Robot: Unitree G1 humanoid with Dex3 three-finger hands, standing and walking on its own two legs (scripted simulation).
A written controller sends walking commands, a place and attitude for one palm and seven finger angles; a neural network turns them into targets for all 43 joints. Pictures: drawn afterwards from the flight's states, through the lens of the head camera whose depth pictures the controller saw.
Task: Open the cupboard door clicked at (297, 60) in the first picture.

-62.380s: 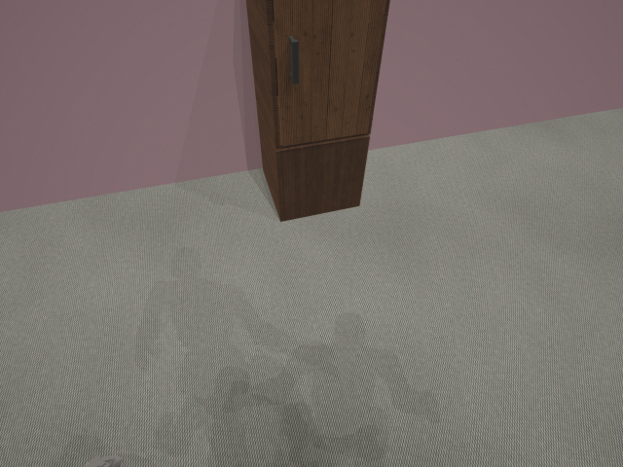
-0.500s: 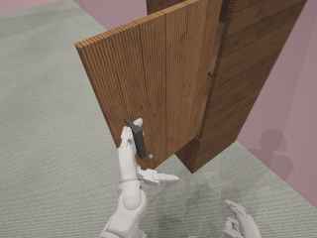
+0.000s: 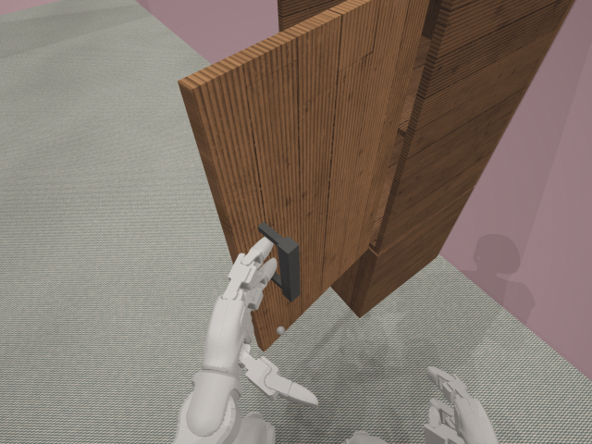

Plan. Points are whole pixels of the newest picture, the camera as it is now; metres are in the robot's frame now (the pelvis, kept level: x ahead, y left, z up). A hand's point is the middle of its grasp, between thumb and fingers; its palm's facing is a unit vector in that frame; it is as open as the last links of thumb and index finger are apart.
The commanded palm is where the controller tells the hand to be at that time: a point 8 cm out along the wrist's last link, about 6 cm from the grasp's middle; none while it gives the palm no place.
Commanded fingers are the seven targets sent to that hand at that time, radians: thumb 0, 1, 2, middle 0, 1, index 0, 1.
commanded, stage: slide the hand sideways off the handle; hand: left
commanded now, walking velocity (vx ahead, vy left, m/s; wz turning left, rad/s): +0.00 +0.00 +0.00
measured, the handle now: (279, 263) +0.34 +0.04 +0.06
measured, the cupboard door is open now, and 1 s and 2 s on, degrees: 99 99 99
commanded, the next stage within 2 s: draw the hand back to the body in 0.68 s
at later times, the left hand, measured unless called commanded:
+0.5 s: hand (235, 374) +0.20 +0.08 +0.06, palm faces -0.08 -1.00 +0.01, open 16.3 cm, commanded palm +0.17 +0.14 +0.06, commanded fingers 0.00 -0.50 0.30 -0.15 -0.30 -0.15 -0.30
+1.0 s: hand (190, 375) +0.19 +0.12 +0.09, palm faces -0.05 -1.00 -0.05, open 16.3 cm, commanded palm +0.16 +0.18 +0.10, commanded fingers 0.00 -0.50 0.30 -0.15 -0.30 -0.15 -0.30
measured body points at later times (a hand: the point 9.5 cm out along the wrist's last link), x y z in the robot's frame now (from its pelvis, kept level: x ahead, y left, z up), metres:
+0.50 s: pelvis +0.00 +0.00 -0.01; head +0.05 -0.02 +0.44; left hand +0.20 +0.13 +0.07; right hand +0.20 -0.22 -0.08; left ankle +0.04 +0.11 -0.66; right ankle -0.01 -0.10 -0.66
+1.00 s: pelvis +0.00 -0.01 +0.00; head +0.03 -0.02 +0.45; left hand +0.19 +0.18 +0.09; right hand +0.18 -0.22 -0.07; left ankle +0.04 +0.11 -0.66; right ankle -0.01 -0.10 -0.66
